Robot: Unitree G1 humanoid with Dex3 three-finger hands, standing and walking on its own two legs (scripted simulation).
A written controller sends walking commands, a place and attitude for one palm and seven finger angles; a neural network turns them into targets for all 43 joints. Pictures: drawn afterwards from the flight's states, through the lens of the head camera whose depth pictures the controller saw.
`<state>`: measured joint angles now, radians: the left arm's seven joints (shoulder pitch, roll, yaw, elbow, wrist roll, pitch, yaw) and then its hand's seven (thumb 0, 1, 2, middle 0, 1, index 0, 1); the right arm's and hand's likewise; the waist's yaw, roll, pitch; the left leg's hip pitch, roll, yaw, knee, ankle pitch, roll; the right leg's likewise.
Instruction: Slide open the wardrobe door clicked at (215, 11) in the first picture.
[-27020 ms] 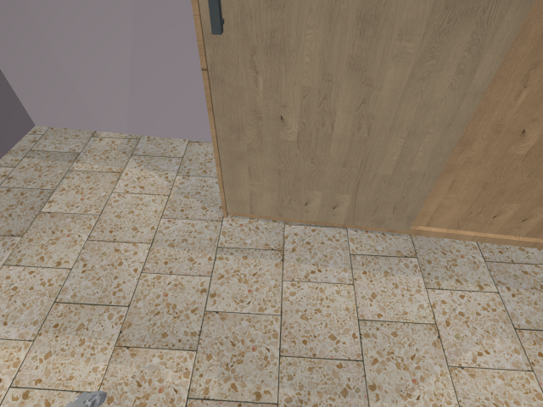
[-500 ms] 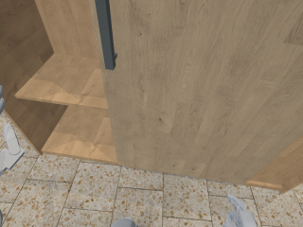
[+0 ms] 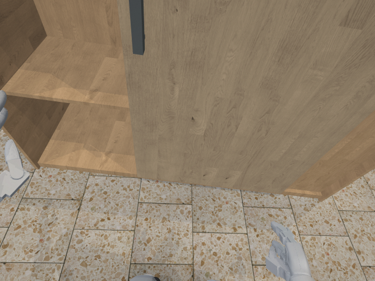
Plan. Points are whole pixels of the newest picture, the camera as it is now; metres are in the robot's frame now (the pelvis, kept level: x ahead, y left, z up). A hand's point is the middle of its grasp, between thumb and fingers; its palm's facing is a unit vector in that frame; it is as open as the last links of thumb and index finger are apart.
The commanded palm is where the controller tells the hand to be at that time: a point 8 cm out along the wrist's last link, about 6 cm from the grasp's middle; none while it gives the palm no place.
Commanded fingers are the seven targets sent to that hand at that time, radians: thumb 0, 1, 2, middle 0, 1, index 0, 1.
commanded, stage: stop stepping back and stand still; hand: left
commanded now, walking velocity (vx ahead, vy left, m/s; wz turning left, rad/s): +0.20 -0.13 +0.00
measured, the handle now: out of the picture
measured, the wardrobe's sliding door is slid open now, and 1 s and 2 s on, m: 0.56 0.56 0.56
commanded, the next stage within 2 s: let the arm hang, fingers relaxed in 1.04 s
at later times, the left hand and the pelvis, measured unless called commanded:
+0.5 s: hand out of the picture +0.17 +0.28 +0.16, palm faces +0.42 -0.85 -0.31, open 7.4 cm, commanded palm +0.10 +0.31 +0.18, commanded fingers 0.00 0.90 0.90 -0.20 -0.30 -0.20 -0.30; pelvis -0.05 +0.02 +0.00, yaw -3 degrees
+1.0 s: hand (29, 193) +0.20 +0.24 +0.17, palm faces +0.36 -0.83 -0.42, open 7.4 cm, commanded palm +0.13 +0.29 +0.18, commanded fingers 0.00 0.90 0.90 -0.20 -0.30 -0.20 -0.30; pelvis -0.03 +0.00 +0.00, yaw -4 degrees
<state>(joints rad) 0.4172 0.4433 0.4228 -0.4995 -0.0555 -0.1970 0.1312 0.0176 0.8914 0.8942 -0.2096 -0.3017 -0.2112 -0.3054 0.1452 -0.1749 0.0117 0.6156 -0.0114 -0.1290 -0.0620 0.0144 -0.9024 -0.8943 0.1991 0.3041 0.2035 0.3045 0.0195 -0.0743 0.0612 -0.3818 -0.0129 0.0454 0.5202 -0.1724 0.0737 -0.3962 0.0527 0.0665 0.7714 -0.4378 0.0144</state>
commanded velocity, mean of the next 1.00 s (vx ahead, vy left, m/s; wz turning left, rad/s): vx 0.08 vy -0.04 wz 0.00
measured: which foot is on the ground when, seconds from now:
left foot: down 0.00-1.00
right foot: up 0.00-0.22, down 0.24-1.00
